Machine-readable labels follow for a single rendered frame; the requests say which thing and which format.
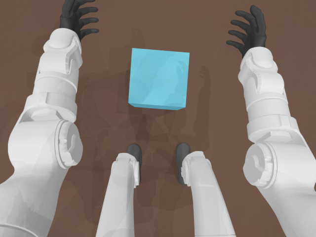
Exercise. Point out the robot left foot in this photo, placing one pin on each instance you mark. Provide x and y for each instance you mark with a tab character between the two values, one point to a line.
135	150

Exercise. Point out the right robot upper arm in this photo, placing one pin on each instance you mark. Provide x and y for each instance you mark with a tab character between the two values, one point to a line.
285	174

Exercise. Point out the left robot hand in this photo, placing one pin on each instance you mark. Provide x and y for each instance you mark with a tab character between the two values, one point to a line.
71	14

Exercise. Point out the robot right thigh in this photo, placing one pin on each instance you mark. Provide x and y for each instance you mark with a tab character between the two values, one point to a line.
211	217

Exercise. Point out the carton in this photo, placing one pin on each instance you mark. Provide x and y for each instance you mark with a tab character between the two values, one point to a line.
158	79

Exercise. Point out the right robot forearm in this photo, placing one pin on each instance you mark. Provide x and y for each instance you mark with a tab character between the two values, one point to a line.
266	101

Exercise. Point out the left robot forearm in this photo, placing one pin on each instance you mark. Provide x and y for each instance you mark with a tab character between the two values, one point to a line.
56	81

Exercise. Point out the left robot upper arm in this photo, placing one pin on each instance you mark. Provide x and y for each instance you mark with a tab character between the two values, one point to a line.
42	153

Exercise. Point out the right robot hand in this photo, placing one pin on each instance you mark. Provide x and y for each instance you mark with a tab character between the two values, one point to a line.
255	37

